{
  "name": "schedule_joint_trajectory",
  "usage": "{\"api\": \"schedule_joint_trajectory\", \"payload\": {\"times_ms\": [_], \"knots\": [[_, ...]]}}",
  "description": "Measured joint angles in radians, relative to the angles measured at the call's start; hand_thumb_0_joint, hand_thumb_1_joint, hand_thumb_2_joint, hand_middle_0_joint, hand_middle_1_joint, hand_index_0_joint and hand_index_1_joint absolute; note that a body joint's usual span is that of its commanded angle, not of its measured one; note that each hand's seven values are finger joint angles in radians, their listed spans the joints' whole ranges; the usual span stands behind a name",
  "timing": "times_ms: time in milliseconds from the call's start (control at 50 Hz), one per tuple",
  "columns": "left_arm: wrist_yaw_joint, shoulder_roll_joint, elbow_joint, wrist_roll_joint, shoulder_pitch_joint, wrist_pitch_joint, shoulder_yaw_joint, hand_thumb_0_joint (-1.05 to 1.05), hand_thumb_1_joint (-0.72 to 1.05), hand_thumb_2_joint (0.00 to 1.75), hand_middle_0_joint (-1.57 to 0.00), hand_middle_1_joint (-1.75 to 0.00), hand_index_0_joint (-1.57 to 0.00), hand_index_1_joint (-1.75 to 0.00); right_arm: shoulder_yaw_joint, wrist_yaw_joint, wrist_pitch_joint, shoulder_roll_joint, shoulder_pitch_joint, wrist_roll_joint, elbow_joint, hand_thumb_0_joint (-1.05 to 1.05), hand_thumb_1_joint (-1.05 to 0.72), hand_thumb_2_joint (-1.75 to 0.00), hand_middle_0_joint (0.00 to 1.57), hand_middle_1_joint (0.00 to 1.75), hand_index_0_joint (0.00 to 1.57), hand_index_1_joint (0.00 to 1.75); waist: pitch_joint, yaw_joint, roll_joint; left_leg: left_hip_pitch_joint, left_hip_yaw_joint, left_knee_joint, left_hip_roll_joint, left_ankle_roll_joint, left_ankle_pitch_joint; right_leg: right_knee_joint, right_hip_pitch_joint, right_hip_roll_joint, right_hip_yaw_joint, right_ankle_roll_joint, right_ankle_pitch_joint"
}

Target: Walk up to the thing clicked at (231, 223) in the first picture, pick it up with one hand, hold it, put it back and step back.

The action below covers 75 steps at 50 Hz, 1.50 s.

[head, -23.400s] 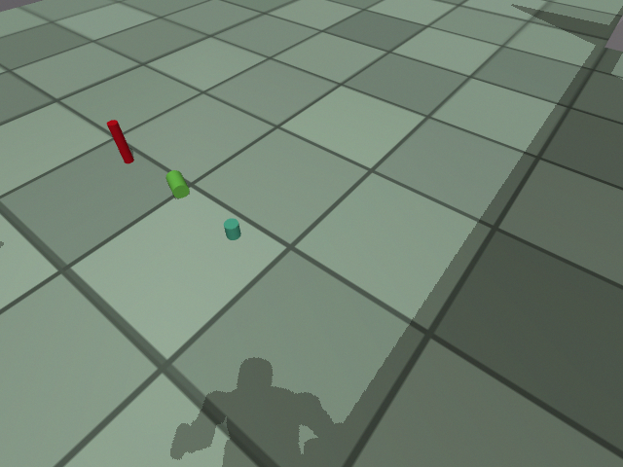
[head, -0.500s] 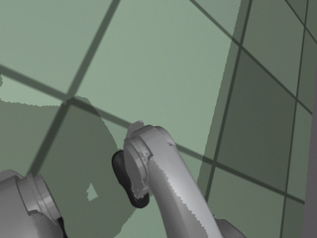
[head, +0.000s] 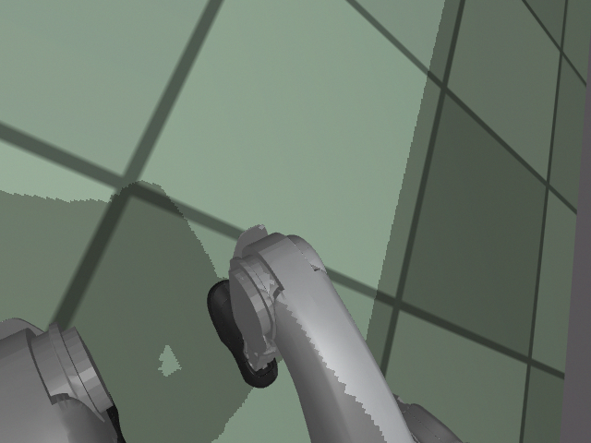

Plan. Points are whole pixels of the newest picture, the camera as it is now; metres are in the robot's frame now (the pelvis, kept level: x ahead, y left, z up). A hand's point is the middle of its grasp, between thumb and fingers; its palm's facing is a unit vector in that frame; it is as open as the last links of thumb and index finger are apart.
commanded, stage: settle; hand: left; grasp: from above
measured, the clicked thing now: out of the picture +0.49 +0.29 -0.29
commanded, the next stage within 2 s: lift in 0.96 s
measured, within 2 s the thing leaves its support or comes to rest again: leaves its support in 0.38 s
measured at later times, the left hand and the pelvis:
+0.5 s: hand out of the picture +0.48 +0.30 -0.24, palm faces -0.40 -0.12 -0.91, open 8.5 cm; pelvis +0.01 +0.00 +0.01, yaw +1 degrees
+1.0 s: hand out of the picture +0.47 +0.30 -0.15, palm faces -0.45 -0.10 -0.89, open 8.4 cm; pelvis +0.00 -0.01 +0.01, yaw +6 degrees
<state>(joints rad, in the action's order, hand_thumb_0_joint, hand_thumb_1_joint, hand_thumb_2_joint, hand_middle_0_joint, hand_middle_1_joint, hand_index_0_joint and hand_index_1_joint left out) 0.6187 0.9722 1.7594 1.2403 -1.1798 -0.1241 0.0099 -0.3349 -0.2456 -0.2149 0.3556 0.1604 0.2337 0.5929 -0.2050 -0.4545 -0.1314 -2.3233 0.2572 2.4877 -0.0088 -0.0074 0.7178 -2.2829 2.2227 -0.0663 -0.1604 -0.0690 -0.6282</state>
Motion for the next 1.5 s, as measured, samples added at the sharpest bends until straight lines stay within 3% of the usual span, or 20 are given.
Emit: {"api": "schedule_joint_trajectory", "payload": {"times_ms": [220,400,600,760,940,1140,1320,1500], "knots": [[-0.018,0.003,-0.02,0.0,0.004,0.001,0.012,-0.01,0.07,0.69,-0.55,-0.87,-0.7,-0.8,-0.002,0.005,0.005,0.003,0.003,-0.002,-0.009,0.0,-0.93,-0.91,0.2,0.3,0.2,0.3,-0.007,0.002,0.001,0.005,0.001,-0.005,0.0,-0.002,0.0,0.004,-0.004,0.001,-0.001,0.001,0.0],[-0.054,-0.047,-0.145,0.009,0.071,0.018,0.06,-0.01,0.09,0.64,-0.6,-0.85,-0.73,-0.77,0.047,0.0,0.025,-0.001,0.035,-0.013,0.01,0.0,-0.93,-0.91,0.2,0.3,0.2,0.3,0.043,0.031,0.023,-0.006,-0.005,-0.016,-0.003,-0.009,0.006,0.005,0.011,0.008,0.002,0.018,-0.009],[-0.14,-0.165,-0.295,-0.039,0.122,0.077,0.009,-0.02,0.12,0.58,-0.63,-0.78,-0.76,-0.73,0.133,-0.01,0.063,-0.01,0.034,-0.055,0.05,0.0,-0.93,-0.91,0.2,0.3,0.2,0.3,0.152,0.095,0.092,-0.015,-0.039,-0.051,-0.007,-0.007,0.006,0.013,0.028,0.023,0.027,0.025,-0.026],[-0.247,-0.241,-0.333,-0.068,0.13,0.102,-0.022,-0.01,0.11,0.59,-0.64,-0.77,-0.77,-0.72,0.181,0.002,0.111,-0.017,0.006,-0.086,0.051,0.0,-0.93,-0.91,0.2,0.29,0.2,0.3,0.21,0.135,0.138,-0.008,-0.072,-0.075,-0.01,-0.005,-0.009,0.011,0.03,0.032,0.056,0.023,-0.025],[-0.331,-0.269,-0.369,-0.06,0.129,0.062,-0.025,-0.01,0.11,0.59,-0.64,-0.77,-0.77,-0.71,0.205,0.054,0.167,-0.03,-0.001,-0.097,0.042,0.0,-0.92,-0.91,0.2,0.29,0.2,0.3,0.215,0.157,0.146,0.003,-0.091,-0.098,-0.018,-0.016,-0.042,0.01,0.032,0.041,0.073,0.028,-0.005],[-0.349,-0.274,-0.417,-0.048,0.13,0.05,-0.022,-0.01,0.11,0.59,-0.64,-0.77,-0.77,-0.71,0.221,0.111,0.21,-0.044,0.029,-0.114,0.052,0.0,-0.92,-0.91,0.2,0.29,0.2,0.3,0.238,0.166,0.155,0.009,-0.105,-0.131,-0.02,-0.019,-0.051,0.028,0.031,0.048,0.085,0.033,-0.002],[-0.431,-0.317,-0.495,-0.109,0.182,0.094,-0.029,-0.01,0.13,0.57,-0.63,-0.79,-0.76,-0.72,0.254,0.135,0.258,-0.057,0.053,-0.143,0.058,0.0,-0.92,-0.91,0.2,0.3,0.2,0.3,0.285,0.193,0.175,0.057,-0.126,-0.195,-0.017,-0.011,-0.051,0.081,-0.012,0.052,0.1,0.032,-0.008],[-0.514,-0.37,-0.666,-0.151,0.311,0.083,-0.052,-0.01,0.13,0.57,-0.62,-0.79,-0.77,-0.71,0.3,0.162,0.297,-0.054,0.059,-0.18,0.046,0.0,-0.92,-0.91,0.2,0.3,0.2,0.3,0.331,0.253,0.194,0.138,-0.154,-0.285,-0.017,0.003,-0.063,0.159,-0.091,0.061,0.122,0.028,-0.005]]}}
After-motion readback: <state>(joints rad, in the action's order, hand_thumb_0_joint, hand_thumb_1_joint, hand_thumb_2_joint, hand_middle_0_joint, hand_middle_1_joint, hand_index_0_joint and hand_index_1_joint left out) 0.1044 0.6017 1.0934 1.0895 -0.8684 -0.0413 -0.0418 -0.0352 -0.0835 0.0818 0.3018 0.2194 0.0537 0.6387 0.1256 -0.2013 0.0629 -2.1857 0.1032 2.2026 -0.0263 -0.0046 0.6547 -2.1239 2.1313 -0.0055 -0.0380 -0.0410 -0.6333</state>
